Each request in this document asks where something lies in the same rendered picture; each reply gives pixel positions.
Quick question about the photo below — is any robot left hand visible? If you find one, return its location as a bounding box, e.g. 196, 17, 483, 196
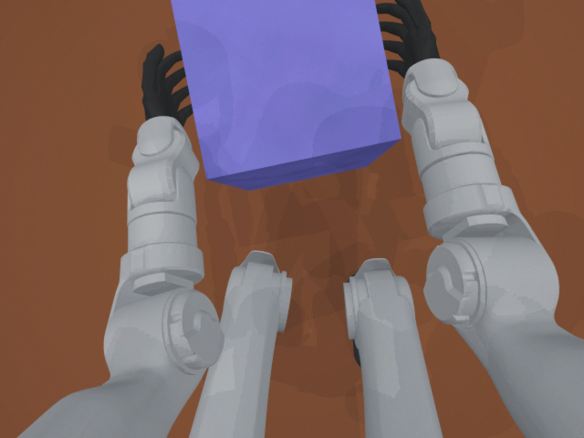
141, 44, 193, 126

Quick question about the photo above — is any right robot upper arm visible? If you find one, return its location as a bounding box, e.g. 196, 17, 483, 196
423, 236, 584, 438

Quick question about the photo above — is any left robot upper arm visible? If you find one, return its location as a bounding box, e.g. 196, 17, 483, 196
17, 287, 224, 438

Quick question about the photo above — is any robot right forearm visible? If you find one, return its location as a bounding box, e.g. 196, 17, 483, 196
401, 58, 559, 295

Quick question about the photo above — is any robot left forearm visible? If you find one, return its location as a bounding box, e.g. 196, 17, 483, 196
104, 116, 204, 355

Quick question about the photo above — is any robot shin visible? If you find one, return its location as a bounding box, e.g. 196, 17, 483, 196
354, 258, 415, 349
224, 251, 280, 303

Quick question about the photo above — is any robot right hand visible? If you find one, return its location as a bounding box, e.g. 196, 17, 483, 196
376, 0, 440, 78

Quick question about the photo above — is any left robot shin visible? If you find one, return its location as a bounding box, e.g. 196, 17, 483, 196
224, 251, 280, 303

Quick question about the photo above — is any right robot shin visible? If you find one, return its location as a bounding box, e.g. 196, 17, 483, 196
354, 258, 415, 349

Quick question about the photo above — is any carton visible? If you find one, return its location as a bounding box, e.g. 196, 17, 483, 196
171, 0, 402, 191

